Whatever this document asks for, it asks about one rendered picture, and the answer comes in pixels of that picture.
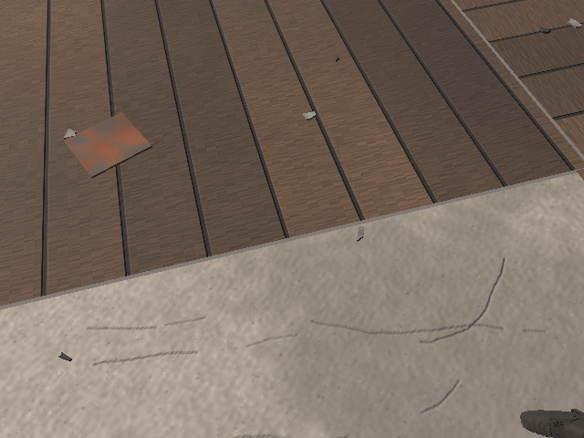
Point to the right robot hand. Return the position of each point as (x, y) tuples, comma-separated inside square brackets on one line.
[(556, 424)]

